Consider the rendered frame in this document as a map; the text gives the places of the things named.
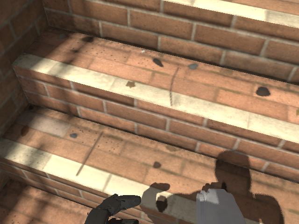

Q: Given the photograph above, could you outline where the robot left hand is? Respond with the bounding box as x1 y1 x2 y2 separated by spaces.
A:
84 193 141 224

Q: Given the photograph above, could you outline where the right robot thigh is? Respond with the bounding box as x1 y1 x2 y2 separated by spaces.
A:
196 189 247 224

